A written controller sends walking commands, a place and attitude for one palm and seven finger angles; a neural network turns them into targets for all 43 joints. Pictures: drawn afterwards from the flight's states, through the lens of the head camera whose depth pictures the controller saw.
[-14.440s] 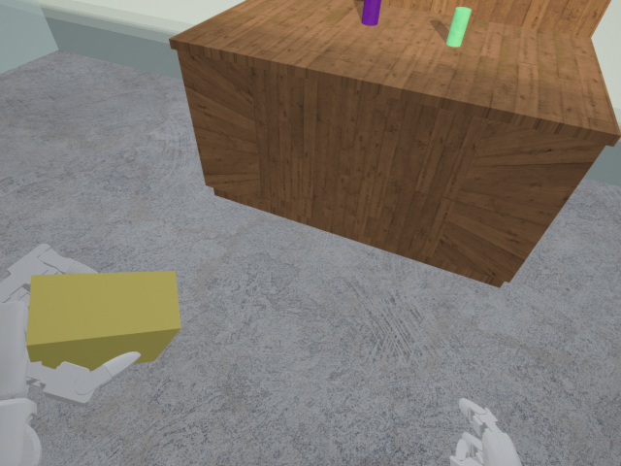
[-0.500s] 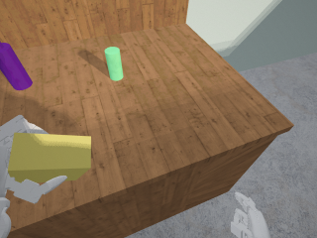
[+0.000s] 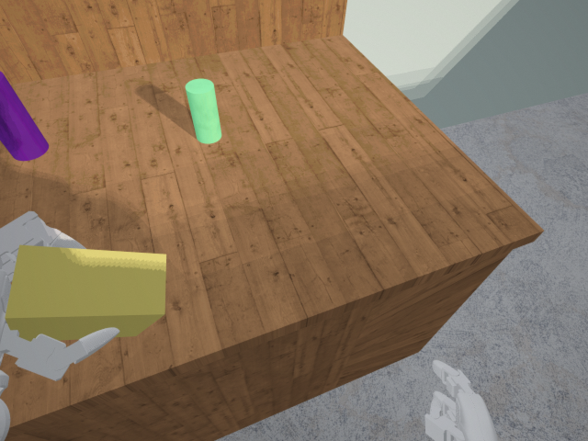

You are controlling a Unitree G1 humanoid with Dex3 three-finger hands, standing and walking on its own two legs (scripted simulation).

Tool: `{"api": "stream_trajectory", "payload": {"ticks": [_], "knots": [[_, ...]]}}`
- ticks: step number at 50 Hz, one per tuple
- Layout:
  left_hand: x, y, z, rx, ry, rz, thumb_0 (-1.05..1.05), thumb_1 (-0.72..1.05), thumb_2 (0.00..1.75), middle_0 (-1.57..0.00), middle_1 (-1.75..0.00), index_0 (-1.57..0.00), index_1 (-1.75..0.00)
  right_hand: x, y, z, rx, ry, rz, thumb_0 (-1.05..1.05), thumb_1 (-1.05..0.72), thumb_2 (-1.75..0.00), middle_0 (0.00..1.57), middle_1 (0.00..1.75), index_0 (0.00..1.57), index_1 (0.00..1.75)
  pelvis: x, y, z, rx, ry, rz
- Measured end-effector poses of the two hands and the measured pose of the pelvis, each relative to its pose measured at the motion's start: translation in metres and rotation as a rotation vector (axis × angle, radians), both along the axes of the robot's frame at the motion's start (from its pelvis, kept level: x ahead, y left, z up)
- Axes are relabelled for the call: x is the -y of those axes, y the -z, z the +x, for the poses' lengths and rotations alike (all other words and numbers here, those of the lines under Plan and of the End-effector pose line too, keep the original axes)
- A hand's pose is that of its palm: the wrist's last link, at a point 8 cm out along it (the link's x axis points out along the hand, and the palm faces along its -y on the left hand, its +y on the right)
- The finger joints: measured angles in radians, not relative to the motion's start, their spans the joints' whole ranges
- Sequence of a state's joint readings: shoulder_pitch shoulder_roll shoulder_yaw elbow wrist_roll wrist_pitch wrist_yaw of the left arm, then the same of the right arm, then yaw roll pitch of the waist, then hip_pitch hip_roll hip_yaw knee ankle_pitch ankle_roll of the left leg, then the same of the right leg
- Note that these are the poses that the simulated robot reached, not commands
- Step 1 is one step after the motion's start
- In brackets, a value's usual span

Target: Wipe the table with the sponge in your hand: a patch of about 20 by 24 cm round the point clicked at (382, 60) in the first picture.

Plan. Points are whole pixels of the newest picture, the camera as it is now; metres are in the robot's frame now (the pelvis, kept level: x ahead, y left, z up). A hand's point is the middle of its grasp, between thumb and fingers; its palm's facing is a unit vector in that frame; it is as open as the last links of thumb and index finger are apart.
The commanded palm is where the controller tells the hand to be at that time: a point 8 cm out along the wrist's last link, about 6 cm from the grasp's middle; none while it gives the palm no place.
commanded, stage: shuffle to correct the standing spot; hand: left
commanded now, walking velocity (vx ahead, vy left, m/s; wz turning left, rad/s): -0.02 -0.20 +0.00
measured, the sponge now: (109, 299) +0.23 +0.21 +0.14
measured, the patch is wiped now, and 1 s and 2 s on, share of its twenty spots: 0.00 0.00 0.00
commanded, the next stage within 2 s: none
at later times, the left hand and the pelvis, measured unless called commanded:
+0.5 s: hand (52, 307) +0.21 +0.24 +0.16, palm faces +0.31 -0.85 -0.43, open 10.0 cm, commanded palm +0.15 +0.28 +0.18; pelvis -0.01 +0.00 +0.00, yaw +1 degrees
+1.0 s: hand (57, 302) +0.21 +0.24 +0.16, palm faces +0.30 -0.85 -0.44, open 10.0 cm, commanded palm +0.15 +0.28 +0.18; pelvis +0.00 +0.00 +0.00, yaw +1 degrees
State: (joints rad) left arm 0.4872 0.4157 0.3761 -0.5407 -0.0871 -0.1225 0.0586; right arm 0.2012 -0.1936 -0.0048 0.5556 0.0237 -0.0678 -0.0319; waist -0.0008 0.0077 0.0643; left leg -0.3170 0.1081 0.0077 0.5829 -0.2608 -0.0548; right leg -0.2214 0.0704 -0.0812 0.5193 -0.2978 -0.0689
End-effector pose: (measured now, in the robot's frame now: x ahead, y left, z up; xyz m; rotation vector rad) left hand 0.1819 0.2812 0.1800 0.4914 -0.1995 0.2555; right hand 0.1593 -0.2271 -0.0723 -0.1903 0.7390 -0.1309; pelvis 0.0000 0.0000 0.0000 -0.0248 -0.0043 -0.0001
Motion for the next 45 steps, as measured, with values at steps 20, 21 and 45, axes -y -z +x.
{"api": "stream_trajectory", "payload": {"ticks": [20,21,45], "knots": [[-0.002,-0.002,-0.011,0.006,-0.011,-0.003,-0.01,-0.48,1.02,-0.72,-1.36,-0.74,-1.35,-0.003,-0.004,-0.002,0.016,-0.015,-0.001,0.01,-0.91,-0.9,0.2,0.3,0.2,0.3,-0.001,-0.002,-0.007,0.006,-0.007,-0.001],[-0.002,-0.002,-0.011,0.005,-0.012,-0.003,-0.01,-0.48,1.02,-0.72,-1.36,-0.74,-1.35,-0.003,-0.003,-0.003,0.013,-0.015,-0.001,0.01,-0.91,-0.9,0.2,0.3,0.2,0.3,-0.001,-0.002,-0.007,0.006,-0.008,-0.001],[-0.004,-0.004,-0.005,-0.002,-0.01,0.01,-0.01,-0.48,1.02,-0.72,-1.36,-0.74,-1.35,-0.008,-0.001,-0.003,-0.005,-0.015,0.014,0.01,-0.91,-0.9,0.2,0.3,0.2,0.3,-0.002,-0.003,-0.003,0.002,-0.009,-0.006]]}}
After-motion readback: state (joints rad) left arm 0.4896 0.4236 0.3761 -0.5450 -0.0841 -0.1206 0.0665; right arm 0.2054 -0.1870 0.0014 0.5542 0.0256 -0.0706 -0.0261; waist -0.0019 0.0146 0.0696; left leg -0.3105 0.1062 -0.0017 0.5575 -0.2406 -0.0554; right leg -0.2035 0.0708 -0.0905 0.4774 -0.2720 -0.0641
